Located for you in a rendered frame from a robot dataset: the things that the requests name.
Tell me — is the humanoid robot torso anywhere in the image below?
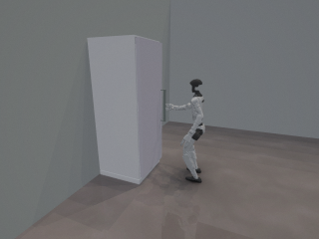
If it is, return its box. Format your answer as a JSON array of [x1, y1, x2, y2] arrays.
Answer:
[[190, 95, 205, 135]]

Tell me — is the right robot upper arm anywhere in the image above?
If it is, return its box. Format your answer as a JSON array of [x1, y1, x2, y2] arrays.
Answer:
[[185, 103, 191, 110]]

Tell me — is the left robot upper arm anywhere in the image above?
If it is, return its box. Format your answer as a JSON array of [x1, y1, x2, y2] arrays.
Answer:
[[191, 97, 204, 119]]

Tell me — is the handle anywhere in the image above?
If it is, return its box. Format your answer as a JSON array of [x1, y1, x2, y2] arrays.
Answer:
[[160, 90, 166, 121]]

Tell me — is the fridge door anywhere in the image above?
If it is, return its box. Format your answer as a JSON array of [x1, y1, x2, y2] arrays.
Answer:
[[136, 37, 162, 178]]

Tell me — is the robot right forearm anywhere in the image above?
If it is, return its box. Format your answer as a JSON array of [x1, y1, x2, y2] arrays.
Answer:
[[173, 105, 187, 111]]

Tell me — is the robot right hand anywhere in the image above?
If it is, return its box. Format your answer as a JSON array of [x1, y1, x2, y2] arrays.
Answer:
[[166, 104, 174, 111]]

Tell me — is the robot left forearm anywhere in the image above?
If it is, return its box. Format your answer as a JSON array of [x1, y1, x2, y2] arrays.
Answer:
[[188, 115, 202, 136]]

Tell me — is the robot left foot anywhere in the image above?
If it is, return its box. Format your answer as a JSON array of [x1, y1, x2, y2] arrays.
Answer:
[[185, 176, 202, 183]]

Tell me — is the robot left hand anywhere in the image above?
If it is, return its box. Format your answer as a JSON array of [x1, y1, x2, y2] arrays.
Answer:
[[180, 134, 192, 148]]

